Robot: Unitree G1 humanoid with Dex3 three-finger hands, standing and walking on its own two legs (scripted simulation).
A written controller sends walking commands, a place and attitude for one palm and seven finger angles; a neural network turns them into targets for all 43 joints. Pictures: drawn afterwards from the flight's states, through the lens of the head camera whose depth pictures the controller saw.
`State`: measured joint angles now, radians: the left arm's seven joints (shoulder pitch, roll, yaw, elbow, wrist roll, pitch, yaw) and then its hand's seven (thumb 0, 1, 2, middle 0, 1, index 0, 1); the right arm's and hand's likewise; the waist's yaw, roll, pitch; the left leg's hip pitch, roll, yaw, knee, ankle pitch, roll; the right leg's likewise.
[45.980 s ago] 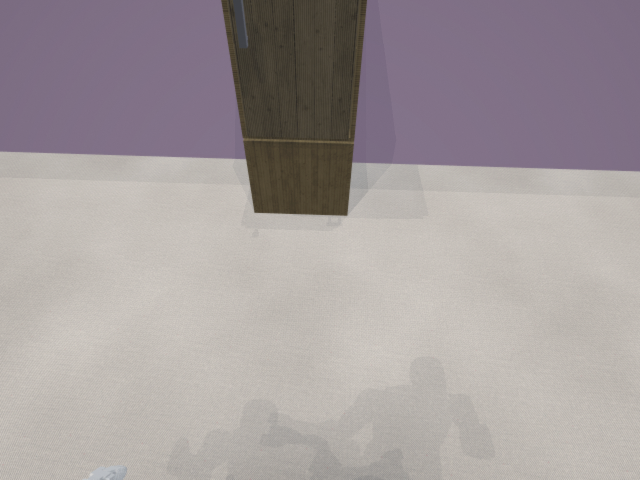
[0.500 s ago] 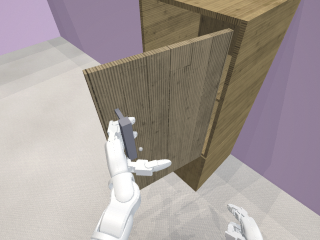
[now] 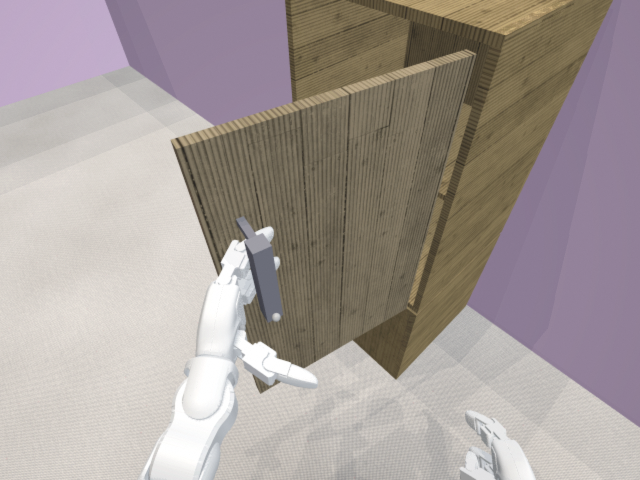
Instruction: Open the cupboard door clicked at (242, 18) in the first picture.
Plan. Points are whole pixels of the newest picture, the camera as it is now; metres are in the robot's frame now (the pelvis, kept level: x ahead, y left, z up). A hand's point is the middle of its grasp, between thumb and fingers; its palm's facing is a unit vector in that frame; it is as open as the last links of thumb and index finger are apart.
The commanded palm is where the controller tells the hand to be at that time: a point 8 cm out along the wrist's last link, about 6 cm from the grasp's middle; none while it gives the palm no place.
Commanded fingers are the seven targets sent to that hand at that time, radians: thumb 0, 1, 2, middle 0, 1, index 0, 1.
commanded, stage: slide the hand sideways off the handle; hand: left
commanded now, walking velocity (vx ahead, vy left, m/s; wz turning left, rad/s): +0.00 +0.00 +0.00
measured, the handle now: (258, 270) +0.34 +0.11 +0.09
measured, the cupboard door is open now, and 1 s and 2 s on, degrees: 78 79 79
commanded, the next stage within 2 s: draw the hand back to the body in 1.04 s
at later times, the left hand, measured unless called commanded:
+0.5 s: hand (258, 337) +0.25 +0.09 +0.09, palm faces -0.11 -0.99 -0.03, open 16.1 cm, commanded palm +0.23 +0.16 +0.09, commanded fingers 0.00 -0.50 0.30 -0.15 -0.30 -0.15 -0.30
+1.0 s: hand (194, 372) +0.21 +0.15 +0.08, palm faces -0.03 -1.00 -0.06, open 16.2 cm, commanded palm +0.19 +0.21 +0.09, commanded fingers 0.00 -0.50 0.30 -0.15 -0.30 -0.15 -0.30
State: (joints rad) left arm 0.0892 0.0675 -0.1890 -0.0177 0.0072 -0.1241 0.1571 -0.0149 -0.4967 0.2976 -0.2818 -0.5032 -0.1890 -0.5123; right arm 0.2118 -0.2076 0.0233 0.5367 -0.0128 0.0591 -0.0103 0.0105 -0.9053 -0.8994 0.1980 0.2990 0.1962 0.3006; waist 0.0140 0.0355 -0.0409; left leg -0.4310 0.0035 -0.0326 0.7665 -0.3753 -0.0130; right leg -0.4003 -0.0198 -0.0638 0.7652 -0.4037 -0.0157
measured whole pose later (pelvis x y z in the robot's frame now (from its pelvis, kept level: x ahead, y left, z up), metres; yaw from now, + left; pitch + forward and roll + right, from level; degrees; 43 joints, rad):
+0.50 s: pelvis +0.01 +0.00 +0.00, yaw -2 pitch +4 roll +0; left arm 0.32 0.13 -0.09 -0.21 -0.12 -0.12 -0.03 -0.02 -0.50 0.30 -0.21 -0.34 -0.20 -0.33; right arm 0.24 -0.21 0.04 0.47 0.01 -0.03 -0.01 0.01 -0.90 -0.90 0.20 0.30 0.20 0.30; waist -0.01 0.03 -0.06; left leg -0.43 0.02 0.00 0.77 -0.40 -0.02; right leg -0.42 0.00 -0.03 0.78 -0.42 -0.02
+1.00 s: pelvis +0.02 -0.01 -0.01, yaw -1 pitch +6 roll -1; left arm 0.54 0.21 0.10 -0.30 -0.25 -0.20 -0.19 -0.02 -0.50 0.30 -0.17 -0.31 -0.17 -0.30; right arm 0.27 -0.24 0.02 0.47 0.03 -0.09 -0.05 0.01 -0.90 -0.90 0.20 0.30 0.20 0.30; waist 0.00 0.04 -0.09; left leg -0.51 0.02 -0.03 0.85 -0.44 -0.02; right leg -0.48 0.00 -0.06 0.83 -0.46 -0.02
